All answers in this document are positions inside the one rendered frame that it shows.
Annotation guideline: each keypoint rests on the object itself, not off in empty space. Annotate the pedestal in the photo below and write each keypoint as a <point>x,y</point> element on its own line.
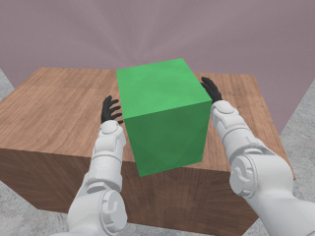
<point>48,128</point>

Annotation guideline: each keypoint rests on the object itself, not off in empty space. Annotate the carton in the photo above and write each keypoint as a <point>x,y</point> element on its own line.
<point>166,112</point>

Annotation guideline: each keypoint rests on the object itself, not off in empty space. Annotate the right robot hand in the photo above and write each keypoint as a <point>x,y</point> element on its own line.
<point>211,89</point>

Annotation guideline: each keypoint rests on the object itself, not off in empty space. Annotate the robot left forearm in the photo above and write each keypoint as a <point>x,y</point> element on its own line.
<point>106,161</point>

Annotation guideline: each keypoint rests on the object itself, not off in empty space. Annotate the robot right upper arm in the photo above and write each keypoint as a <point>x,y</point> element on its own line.
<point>265,182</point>

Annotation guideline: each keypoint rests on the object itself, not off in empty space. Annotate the robot left upper arm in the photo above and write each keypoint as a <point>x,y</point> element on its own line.
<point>100,213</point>

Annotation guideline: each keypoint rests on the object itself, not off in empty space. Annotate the left robot hand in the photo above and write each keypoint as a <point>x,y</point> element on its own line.
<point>106,112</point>

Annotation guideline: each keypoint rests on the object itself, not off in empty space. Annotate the robot right forearm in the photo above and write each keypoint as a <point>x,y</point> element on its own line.
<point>235,135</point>

